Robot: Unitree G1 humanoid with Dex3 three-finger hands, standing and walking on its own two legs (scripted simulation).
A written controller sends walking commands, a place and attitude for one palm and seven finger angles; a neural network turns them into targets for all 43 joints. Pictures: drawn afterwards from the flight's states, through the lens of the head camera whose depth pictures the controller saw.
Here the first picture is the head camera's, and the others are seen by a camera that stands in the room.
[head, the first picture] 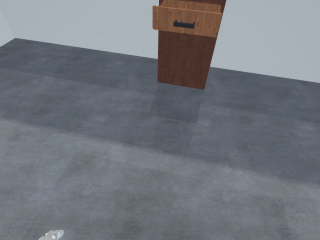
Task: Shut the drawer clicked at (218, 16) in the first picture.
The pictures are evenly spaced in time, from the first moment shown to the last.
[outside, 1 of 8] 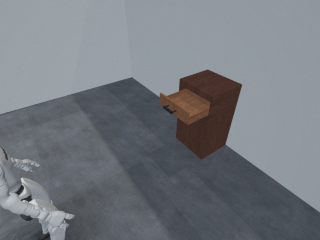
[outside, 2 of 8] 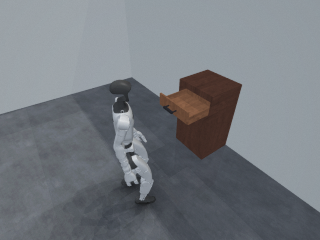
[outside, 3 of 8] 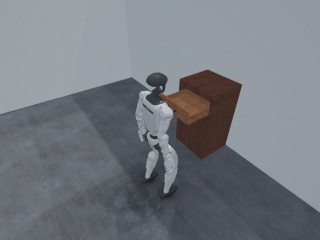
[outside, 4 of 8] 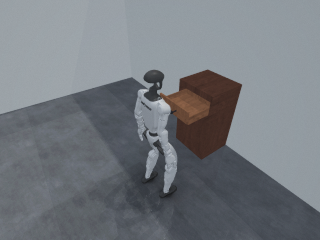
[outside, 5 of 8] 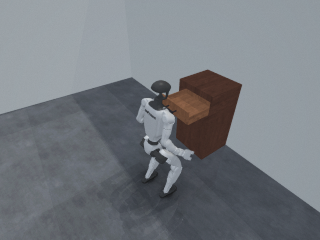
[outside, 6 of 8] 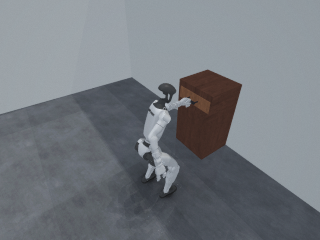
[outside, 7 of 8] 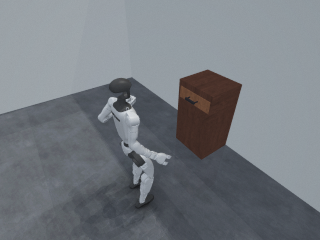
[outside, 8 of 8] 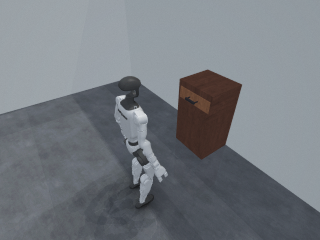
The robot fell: no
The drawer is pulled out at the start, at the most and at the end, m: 0.29 0.29 0.00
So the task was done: yes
